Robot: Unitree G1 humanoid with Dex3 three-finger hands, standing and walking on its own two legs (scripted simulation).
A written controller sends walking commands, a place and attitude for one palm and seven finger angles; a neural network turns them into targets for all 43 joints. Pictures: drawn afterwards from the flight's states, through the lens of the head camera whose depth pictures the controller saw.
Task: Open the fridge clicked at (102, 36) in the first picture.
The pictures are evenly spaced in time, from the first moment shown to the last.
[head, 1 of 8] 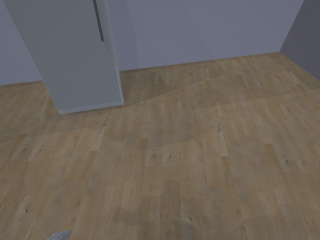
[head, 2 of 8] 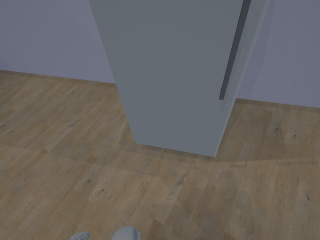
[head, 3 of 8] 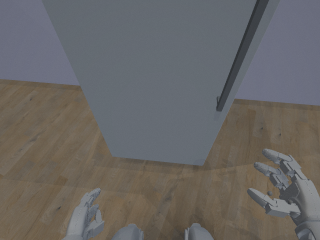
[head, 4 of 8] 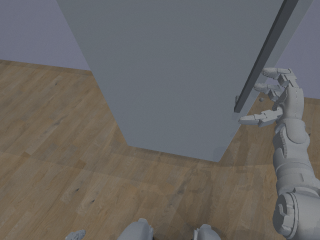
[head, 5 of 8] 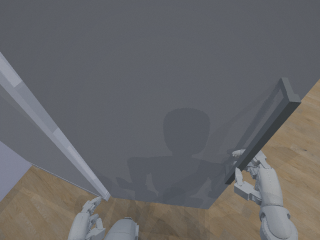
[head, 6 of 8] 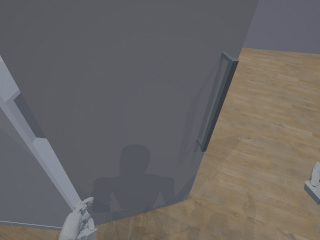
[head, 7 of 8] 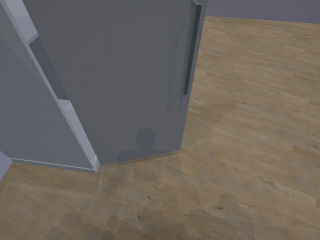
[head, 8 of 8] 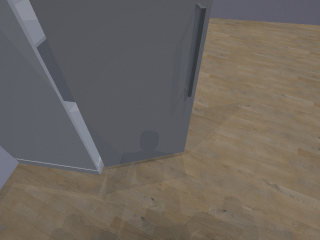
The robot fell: no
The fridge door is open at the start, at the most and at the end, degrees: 0 84 69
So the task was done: yes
